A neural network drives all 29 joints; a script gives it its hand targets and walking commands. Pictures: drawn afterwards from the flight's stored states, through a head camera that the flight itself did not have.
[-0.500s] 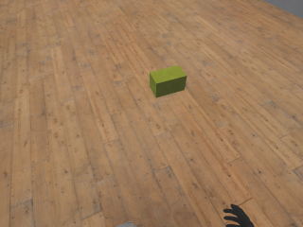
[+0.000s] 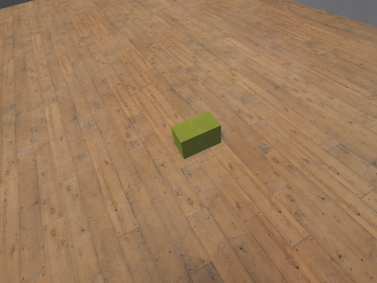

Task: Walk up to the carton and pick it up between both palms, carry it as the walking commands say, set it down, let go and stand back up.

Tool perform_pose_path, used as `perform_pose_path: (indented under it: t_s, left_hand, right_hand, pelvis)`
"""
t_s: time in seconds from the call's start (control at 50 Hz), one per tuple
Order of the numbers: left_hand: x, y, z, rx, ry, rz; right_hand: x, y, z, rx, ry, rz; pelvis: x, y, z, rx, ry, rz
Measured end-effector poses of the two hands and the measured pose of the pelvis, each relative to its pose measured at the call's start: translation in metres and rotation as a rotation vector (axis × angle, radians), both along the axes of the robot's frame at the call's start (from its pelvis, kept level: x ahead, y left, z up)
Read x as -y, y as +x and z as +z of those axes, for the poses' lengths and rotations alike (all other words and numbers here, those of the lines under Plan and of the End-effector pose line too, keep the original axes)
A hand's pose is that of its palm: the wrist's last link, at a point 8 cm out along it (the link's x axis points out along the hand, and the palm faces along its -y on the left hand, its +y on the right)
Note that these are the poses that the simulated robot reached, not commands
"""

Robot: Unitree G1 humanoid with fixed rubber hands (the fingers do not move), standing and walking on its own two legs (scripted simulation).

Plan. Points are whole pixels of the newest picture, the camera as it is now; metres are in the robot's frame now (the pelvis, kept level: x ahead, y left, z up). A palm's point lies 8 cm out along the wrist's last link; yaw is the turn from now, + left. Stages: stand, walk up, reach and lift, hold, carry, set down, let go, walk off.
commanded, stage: walk up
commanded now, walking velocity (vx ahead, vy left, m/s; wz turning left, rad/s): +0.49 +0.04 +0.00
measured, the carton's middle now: (196, 134) +1.15 +0.01 -0.68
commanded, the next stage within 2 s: none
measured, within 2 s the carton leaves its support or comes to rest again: neither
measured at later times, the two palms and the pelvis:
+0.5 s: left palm (95, 232) +0.31 +0.30 -0.14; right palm (281, 240) +0.25 -0.19 -0.12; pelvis +0.25 +0.06 +0.01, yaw -2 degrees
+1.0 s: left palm (120, 182) +0.45 +0.25 -0.12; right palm (265, 148) +0.55 -0.23 -0.14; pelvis +0.47 +0.02 +0.00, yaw +0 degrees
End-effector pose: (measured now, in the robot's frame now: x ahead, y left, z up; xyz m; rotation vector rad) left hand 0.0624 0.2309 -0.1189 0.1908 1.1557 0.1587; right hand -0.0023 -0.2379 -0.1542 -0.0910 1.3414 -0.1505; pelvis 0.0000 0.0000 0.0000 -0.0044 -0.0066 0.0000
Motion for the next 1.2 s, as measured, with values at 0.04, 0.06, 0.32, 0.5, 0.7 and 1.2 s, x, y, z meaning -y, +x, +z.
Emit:
perform_pose_path:
  t_s: [0.04,0.06,0.32,0.5,0.7,1.2]
  left_hand:
    - [-0.002,-0.023,-0.001,-0.088,-0.005,0.057]
    - [-0.003,-0.034,-0.001,-0.13,-0.01,0.083]
    - [-0.032,0.003,-0.033,-0.387,-0.121,0.196]
    - [-0.069,0.246,-0.02,-0.092,-0.05,-0.024]
    - [-0.003,0.484,0.004,0.167,-0.04,-0.231]
    - [-0.059,0.386,-0.03,-0.362,-0.068,0.204]
  right_hand:
    - [-0.001,0.062,0.007,0.092,-0.004,0.042]
    - [-0.003,0.091,0.012,0.134,-0.005,0.063]
    - [-0.071,0.333,0.035,0.368,-0.065,0.215]
    - [-0.052,0.252,0.034,0.058,-0.101,-0.02]
    - [-0.043,0.218,0.018,-0.26,-0.03,-0.195]
    - [-0.082,0.669,0.026,0.261,-0.043,0.176]
  pelvis:
    - [-0.002,0.018,0.004,-0.002,-0.002,0.0]
    - [-0.003,0.027,0.006,-0.003,-0.004,0.001]
    - [-0.054,0.162,-0.011,-0.009,-0.011,-0.018]
    - [-0.056,0.249,0.006,0.003,0.0,-0.034]
    - [-0.02,0.36,-0.008,0.002,0.024,-0.054]
    - [-0.063,0.529,-0.007,0.008,-0.001,0.004]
